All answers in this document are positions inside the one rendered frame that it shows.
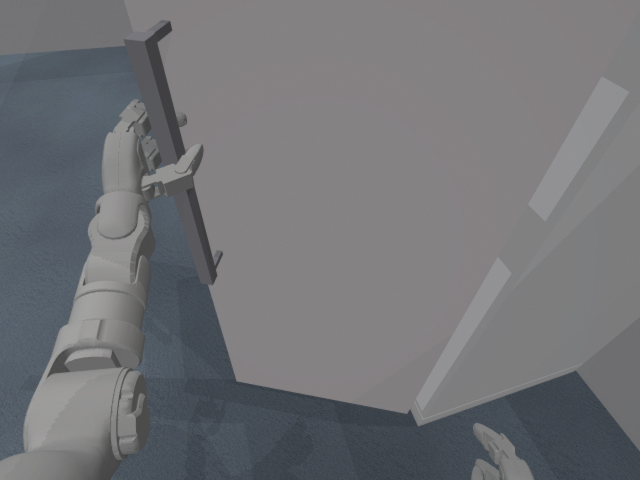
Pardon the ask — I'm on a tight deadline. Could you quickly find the left robot forearm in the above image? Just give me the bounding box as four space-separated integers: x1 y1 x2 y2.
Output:
23 191 156 453

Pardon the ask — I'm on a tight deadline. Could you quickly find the handle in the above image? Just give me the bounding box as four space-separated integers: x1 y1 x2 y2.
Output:
124 20 223 285

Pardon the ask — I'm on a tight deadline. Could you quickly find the robot right hand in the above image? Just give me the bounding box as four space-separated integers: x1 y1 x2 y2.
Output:
471 423 535 480

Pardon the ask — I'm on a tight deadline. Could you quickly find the left robot upper arm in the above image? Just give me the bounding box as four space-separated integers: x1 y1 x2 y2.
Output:
0 367 150 480

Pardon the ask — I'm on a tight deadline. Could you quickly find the robot left hand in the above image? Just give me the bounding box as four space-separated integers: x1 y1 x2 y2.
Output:
102 99 203 203

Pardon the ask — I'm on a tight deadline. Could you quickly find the fridge door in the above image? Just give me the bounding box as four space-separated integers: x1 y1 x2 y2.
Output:
124 0 640 414

